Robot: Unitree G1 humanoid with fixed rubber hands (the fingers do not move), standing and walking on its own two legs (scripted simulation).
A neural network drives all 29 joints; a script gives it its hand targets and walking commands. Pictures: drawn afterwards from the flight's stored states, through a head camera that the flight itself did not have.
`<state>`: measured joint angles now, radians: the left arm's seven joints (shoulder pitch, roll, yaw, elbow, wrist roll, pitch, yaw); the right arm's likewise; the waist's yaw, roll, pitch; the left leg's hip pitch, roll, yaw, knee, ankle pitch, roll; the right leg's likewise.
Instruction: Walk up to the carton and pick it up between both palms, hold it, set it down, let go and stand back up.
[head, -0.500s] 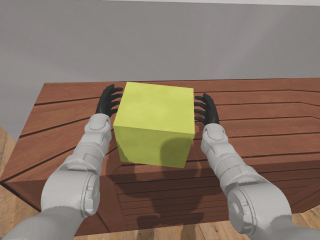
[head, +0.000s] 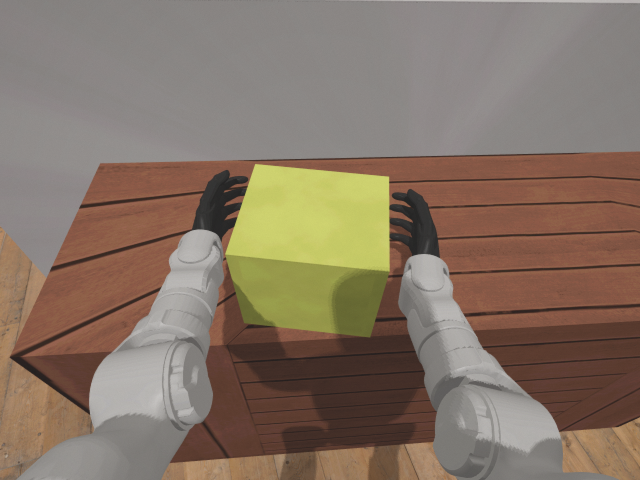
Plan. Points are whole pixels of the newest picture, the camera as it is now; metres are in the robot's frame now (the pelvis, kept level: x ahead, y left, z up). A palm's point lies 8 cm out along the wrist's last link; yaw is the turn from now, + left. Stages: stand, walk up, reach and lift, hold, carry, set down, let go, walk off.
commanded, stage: reach and lift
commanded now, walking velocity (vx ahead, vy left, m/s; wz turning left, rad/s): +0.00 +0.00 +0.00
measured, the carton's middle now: (313, 252) +0.41 +0.05 +0.03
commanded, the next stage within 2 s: none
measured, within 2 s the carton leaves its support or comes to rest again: leaves its support in 1.34 s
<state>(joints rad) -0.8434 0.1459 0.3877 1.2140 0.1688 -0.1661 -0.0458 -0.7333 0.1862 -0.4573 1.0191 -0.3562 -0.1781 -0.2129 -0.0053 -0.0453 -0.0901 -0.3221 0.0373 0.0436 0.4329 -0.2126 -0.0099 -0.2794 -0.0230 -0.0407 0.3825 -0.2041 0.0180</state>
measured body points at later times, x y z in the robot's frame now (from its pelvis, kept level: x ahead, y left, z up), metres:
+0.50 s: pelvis +0.00 +0.00 +0.00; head +0.02 +0.02 +0.45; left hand +0.43 +0.19 +0.07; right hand +0.40 -0.10 +0.07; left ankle +0.00 +0.12 -0.74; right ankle -0.01 -0.13 -0.74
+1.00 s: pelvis -0.01 +0.00 +0.00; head +0.01 +0.02 +0.45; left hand +0.40 +0.19 +0.08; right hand +0.38 -0.10 +0.08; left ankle +0.00 +0.12 -0.74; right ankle -0.01 -0.13 -0.74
